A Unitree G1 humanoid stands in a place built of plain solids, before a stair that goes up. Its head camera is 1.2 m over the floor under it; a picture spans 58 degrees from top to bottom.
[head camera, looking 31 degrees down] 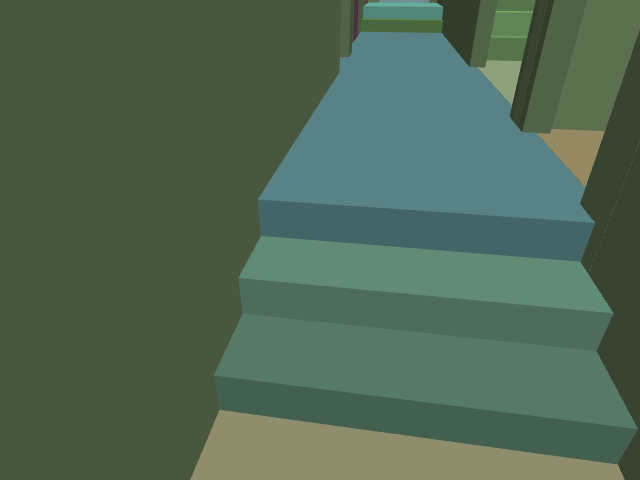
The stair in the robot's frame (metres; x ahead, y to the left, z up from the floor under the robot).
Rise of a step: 0.16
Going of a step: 0.29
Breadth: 1.20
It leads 9 degrees to the right of straight ahead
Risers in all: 3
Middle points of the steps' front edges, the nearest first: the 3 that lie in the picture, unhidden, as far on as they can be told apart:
0.83 -0.27 0.16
1.12 -0.31 0.32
1.40 -0.36 0.48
